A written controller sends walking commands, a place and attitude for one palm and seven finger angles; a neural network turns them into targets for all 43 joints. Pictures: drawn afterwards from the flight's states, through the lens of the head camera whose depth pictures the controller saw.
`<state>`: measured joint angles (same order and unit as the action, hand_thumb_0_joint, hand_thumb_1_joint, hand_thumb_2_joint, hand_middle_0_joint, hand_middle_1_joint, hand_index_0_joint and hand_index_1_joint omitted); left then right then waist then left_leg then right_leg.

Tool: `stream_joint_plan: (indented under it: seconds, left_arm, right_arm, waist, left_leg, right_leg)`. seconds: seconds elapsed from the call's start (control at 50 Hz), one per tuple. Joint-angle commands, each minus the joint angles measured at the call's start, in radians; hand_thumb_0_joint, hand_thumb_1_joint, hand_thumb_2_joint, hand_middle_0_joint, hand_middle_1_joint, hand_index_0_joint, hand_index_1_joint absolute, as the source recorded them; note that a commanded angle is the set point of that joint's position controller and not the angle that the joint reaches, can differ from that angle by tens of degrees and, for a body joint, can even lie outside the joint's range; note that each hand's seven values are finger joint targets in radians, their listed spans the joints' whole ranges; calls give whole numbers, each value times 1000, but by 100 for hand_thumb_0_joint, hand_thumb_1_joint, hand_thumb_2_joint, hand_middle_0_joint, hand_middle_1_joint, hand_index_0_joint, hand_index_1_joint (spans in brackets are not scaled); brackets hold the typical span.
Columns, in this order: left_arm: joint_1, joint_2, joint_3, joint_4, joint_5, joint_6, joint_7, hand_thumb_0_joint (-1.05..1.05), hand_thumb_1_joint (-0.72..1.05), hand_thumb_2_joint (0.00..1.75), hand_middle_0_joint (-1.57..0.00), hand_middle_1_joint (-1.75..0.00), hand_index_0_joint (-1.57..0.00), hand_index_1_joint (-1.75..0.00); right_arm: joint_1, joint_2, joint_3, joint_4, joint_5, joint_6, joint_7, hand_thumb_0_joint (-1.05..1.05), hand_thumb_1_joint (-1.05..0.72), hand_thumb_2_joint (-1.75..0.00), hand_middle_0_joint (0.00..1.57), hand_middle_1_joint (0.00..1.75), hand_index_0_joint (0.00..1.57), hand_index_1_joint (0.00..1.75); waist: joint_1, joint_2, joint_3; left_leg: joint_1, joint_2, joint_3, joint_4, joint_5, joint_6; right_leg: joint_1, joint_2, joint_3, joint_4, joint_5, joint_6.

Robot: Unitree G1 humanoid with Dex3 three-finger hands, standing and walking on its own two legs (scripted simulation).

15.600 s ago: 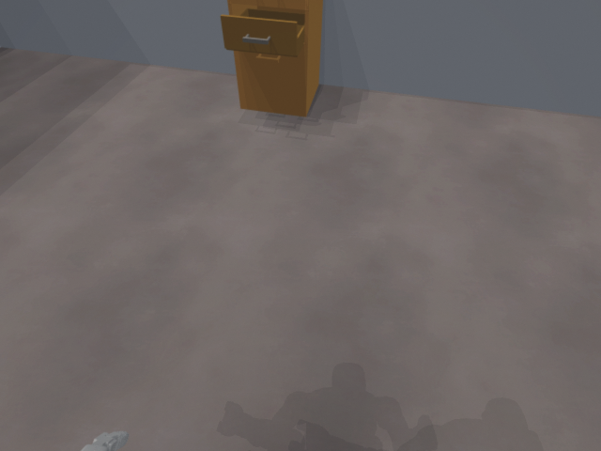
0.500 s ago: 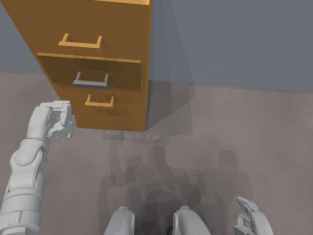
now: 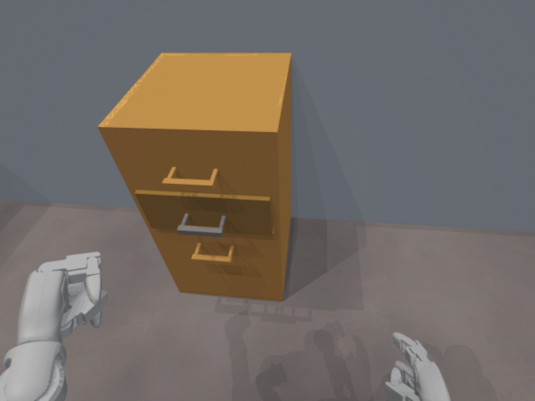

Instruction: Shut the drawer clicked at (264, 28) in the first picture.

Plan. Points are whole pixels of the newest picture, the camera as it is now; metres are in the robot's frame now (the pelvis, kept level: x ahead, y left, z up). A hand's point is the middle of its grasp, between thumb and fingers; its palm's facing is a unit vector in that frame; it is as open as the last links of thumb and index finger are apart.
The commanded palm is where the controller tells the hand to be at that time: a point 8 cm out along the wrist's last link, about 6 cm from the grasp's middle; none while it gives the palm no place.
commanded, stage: draw the hand back to the body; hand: left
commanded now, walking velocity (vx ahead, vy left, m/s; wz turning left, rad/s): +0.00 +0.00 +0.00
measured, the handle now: (202, 224) +0.62 +0.26 -0.23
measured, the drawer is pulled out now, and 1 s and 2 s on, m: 0.02 0.02 0.02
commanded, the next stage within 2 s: step back with the hand held close in 0.34 s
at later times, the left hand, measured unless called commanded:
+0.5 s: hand (66, 318) +0.16 +0.22 +0.17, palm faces +0.40 -0.83 -0.39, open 3.3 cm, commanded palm +0.12 +0.27 +0.19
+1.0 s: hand (1, 359) +0.12 +0.26 +0.17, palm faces +0.36 -0.80 -0.49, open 3.3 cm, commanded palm +0.06 +0.29 +0.19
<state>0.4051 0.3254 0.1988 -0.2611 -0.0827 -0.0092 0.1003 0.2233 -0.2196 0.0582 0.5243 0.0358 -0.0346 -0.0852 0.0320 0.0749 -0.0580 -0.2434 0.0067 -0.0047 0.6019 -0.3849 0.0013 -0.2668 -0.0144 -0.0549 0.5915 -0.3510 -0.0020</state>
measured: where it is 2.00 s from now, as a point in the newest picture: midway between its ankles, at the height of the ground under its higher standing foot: outside the picture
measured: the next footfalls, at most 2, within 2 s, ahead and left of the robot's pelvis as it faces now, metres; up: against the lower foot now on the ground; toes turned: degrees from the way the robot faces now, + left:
none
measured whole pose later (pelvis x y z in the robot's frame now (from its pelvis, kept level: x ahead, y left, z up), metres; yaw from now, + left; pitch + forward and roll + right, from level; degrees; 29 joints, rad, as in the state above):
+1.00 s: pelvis -0.07 +0.01 +0.01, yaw +0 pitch +1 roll +0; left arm 0.62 0.38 0.37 -0.53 -0.06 -0.23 0.13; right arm 0.17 -0.22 0.00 0.55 0.01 -0.02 -0.09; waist 0.02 0.03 0.02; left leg -0.29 -0.02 0.01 0.49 -0.22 0.02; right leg -0.31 -0.04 -0.04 0.47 -0.18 0.02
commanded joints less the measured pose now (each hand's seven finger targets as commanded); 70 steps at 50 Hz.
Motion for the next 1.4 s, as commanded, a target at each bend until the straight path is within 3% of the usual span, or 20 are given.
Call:
stream_joint_plan:
  seconds: [0.0,0.14,0.22,0.28,0.4,0.44,0.46,0.48,0.5,0.52,0.6,0.66,0.78,0.86,1.04,1.14,1.22,1.3,1.36,1.38]
  left_arm:
    - [-21,200,169,-367,-4,-87,21,0,90,90,-140,-160,-140,-160]
    - [87,199,223,-507,-3,-128,22,0,90,90,-140,-160,-140,-160]
    - [71,131,181,-344,0,-120,15,0,90,90,-140,-160,-140,-160]
    - [46,154,199,-346,6,-137,18,0,90,90,-140,-160,-140,-160]
    - [36,193,207,-481,14,-164,32,0,90,90,-140,-160,-140,-160]
    - [53,188,209,-464,15,-163,34,0,90,90,-140,-160,-140,-160]
    - [-27,276,332,-503,14,-208,38,0,90,90,-140,-160,-140,-160]
    - [-29,284,349,-448,19,-227,36,0,90,90,-140,-160,-140,-160]
    - [61,209,288,-351,27,-224,31,0,90,90,-140,-160,-140,-160]
    - [90,183,266,-340,28,-227,29,0,90,90,-140,-160,-140,-160]
    - [207,157,256,-345,25,-257,26,0,90,90,-140,-160,-140,-160]
    - [243,187,279,-420,20,-266,32,0,90,90,-140,-160,-140,-160]
    - [266,237,321,-502,11,-269,49,0,90,90,-140,-160,-140,-160]
    - [252,208,295,-465,15,-269,52,0,90,90,-140,-160,-140,-160]
    - [185,186,265,-448,40,-290,55,0,90,90,-140,-160,-140,-160]
    - [168,206,275,-502,46,-309,68,0,90,90,-140,-160,-140,-160]
    - [180,205,275,-516,47,-321,78,0,90,90,-140,-160,-140,-160]
    - [183,210,297,-528,60,-329,74,0,90,90,-140,-160,-140,-160]
    - [218,229,332,-525,63,-335,67,0,90,90,-140,-160,-140,-160]
    - [234,235,346,-505,67,-338,62,0,90,90,-140,-160,-140,-160]
  right_arm:
    - [-107,-86,-43,-147,-10,-91,-3,0,-90,-90,20,30,20,30]
    - [-120,-76,-53,-129,-14,-134,1,0,-90,-90,20,30,20,30]
    - [-120,-85,-60,-103,-11,-120,0,0,-90,-90,20,30,20,30]
    - [-129,-89,-66,-104,-15,-120,-8,0,-90,-90,20,30,20,30]
    - [-141,-79,-55,-109,-26,-163,-9,0,-90,-90,20,30,20,30]
    - [-142,-75,-55,-102,-25,-172,-7,0,-90,-90,20,30,20,30]
    - [-110,-110,-65,-126,-26,-138,3,0,-90,-90,20,30,20,30]
    - [-105,-88,-69,-110,-24,-123,3,0,-90,-90,20,30,20,30]
    - [-118,-87,-72,-90,-29,-110,3,0,-90,-90,20,30,20,30]
    - [-119,-95,-78,-94,-29,-98,8,0,-90,-90,20,30,20,30]
    - [-132,-112,-97,-100,-30,-67,16,0,-90,-90,20,30,20,30]
    - [-145,-114,-106,-121,-28,-49,15,0,-90,-90,20,30,20,30]
    - [-152,-115,-109,-140,-26,-36,-5,0,-90,-90,20,30,20,30]
    - [-140,-115,-111,-129,-25,-35,-10,0,-90,-90,20,30,20,30]
    - [-132,-128,-107,-133,-25,-54,-1,0,-90,-90,20,30,20,30]
    - [-115,-128,-107,-131,-31,-65,-1,0,-90,-90,20,30,20,30]
    - [-109,-129,-105,-124,-34,-72,-5,0,-90,-90,20,30,20,30]
    - [-130,-140,-103,-136,-28,-84,-10,0,-90,-90,20,30,20,30]
    - [-128,-131,-113,-136,-32,-95,-7,0,-90,-90,20,30,20,30]
    - [-135,-133,-118,-135,-33,-102,-4,0,-90,-90,20,30,20,30]
  waist:
    - [12,2,-84]
    - [23,-24,-41]
    - [3,-77,92]
    - [12,-84,56]
    - [29,24,-50]
    - [31,7,-19]
    - [-17,-52,112]
    - [-17,-93,125]
    - [-27,-119,138]
    - [-31,-132,122]
    - [-23,-11,-15]
    - [-19,-36,-119]
    - [-15,-16,-156]
    - [-24,-13,-89]
    - [-32,-47,13]
    - [-40,-65,-2]
    - [-44,-13,-1]
    - [-33,125,-3]
    - [-24,76,-63]
    - [-23,66,-65]
  left_leg:
    - [74,11,3,-103,475,13]
    - [102,11,13,-131,409,16]
    - [68,11,13,-157,287,19]
    - [86,6,11,-162,264,25]
    - [119,-1,10,-167,323,23]
    - [112,1,11,-169,329,20]
    - [10,16,-11,-137,261,37]
    - [7,12,-20,-119,206,32]
    - [26,9,-15,-99,218,32]
    - [23,13,-17,-101,228,28]
    - [35,43,-29,-178,378,30]
    - [34,52,-33,-183,485,31]
    - [-23,54,-51,-187,522,25]
    - [-70,63,-55,-210,431,32]
    - [-302,53,-79,-255,-65,62]
    - [-232,30,-68,-182,-88,53]
    - [-230,45,-92,-200,-115,52]
    - [-508,159,-220,-414,-227,103]
    - [-479,157,-186,-326,-45,112]
    - [-523,158,-192,-321,-83,117]
  right_leg:
    - [132,-6,4,-107,424,-14]
    - [147,-1,10,-156,400,-10]
    - [88,0,14,-196,274,-5]
    - [102,0,21,-208,234,-5]
    - [179,-11,29,-191,310,-11]
    - [169,-8,27,-196,313,-11]
    - [60,-75,140,-275,313,-17]
    - [29,-106,162,-310,267,-30]
    - [-3,-116,159,-321,272,-35]
    - [2,-119,154,-317,268,-35]
    - [100,-79,76,-220,357,-12]
    - [170,-62,51,-165,448,2]
    - [200,-50,46,-120,503,9]
    - [149,-37,48,-124,411,17]
    - [139,-36,106,-177,107,13]
    - [30,-58,132,-250,-41,-1]
    - [2,-42,112,-235,-81,0]
    - [266,63,49,75,148,29]
    - [295,59,79,107,318,29]
    - [330,63,94,110,308,29]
